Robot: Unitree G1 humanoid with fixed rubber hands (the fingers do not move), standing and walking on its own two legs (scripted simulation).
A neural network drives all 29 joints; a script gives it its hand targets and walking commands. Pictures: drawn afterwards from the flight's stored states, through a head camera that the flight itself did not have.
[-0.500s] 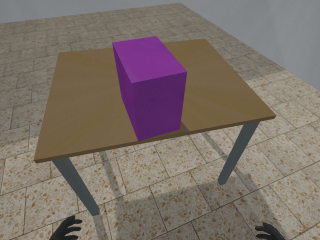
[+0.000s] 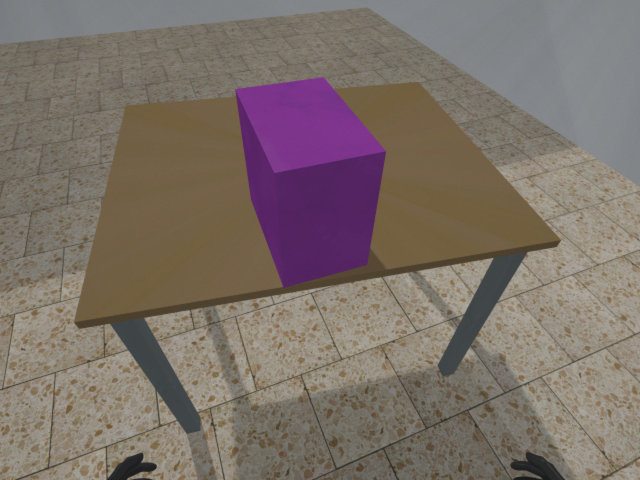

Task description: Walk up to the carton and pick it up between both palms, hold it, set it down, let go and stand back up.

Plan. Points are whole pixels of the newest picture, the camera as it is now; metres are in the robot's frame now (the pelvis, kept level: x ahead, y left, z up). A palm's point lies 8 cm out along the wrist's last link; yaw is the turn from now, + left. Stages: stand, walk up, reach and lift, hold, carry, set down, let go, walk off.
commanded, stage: stand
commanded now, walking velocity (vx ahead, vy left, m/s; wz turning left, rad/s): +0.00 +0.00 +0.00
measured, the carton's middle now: (304, 180) +0.63 +0.06 +0.03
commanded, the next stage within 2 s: walk up in 1.82 s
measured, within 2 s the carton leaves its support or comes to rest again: neither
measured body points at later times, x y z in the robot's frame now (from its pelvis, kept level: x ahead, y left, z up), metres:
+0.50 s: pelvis +0.00 +0.00 +0.01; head +0.01 +0.01 +0.46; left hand +0.12 +0.29 -0.10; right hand +0.12 -0.29 -0.09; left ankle +0.01 +0.11 -0.73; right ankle +0.01 -0.14 -0.73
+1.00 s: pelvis +0.00 +0.00 +0.01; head +0.01 +0.00 +0.46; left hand +0.10 +0.30 -0.11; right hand +0.10 -0.31 -0.10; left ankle +0.01 +0.11 -0.73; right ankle +0.01 -0.14 -0.73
